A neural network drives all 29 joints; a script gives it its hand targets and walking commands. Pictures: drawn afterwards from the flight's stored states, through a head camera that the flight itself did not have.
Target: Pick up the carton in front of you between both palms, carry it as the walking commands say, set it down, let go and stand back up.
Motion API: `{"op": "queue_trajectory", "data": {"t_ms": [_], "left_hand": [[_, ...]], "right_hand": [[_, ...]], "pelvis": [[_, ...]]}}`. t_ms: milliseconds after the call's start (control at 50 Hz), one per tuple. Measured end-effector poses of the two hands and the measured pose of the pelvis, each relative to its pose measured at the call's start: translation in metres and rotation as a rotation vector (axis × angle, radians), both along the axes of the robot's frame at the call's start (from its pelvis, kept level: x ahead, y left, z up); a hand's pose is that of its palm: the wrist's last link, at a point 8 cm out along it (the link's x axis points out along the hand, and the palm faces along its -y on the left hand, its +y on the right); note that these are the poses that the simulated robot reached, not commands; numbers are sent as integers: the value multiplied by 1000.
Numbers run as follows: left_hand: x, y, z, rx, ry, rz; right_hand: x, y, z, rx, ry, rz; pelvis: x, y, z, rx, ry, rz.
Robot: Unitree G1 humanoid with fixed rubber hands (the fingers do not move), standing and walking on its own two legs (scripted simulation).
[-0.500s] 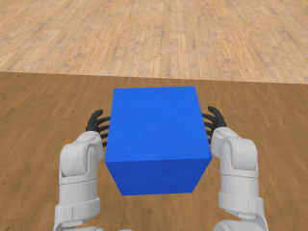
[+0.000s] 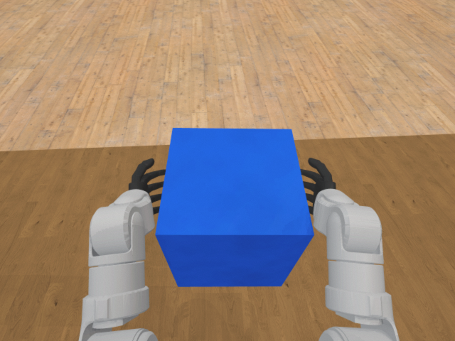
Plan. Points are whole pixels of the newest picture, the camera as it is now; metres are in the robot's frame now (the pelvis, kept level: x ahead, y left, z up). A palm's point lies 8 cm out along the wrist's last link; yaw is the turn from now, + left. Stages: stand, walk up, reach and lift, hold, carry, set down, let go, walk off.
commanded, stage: carry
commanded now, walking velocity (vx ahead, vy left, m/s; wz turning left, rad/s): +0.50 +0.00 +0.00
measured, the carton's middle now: (231, 213) +0.35 -0.02 +0.02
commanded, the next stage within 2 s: none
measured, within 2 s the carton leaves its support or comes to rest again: neither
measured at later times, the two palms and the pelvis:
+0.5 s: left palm (160, 112) +0.62 +0.13 +0.05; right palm (279, 104) +0.64 -0.17 +0.05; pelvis +0.31 -0.03 -0.04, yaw +2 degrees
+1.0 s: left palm (160, 54) +0.94 +0.16 +0.04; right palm (252, 52) +0.94 -0.14 +0.05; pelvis +0.61 +0.01 -0.08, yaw +0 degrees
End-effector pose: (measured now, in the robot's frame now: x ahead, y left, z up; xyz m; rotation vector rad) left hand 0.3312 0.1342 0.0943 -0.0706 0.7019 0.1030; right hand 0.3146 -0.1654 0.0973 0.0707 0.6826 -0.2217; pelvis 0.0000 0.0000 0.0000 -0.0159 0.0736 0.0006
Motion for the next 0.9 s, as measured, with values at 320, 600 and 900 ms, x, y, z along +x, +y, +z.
{"op": "queue_trajectory", "data": {"t_ms": [320,600,900], "left_hand": [[192,-3,9,-3,-110,43],[330,8,-50,22,28,160],[540,27,-24,24,-151,89]], "right_hand": [[207,-3,14,6,-110,34],[379,9,-54,52,29,130],[567,27,-28,8,-151,92]], "pelvis": [[195,-12,-8,14,21,22],[357,-38,-32,36,12,38],[552,-3,-57,1,2,0]]}}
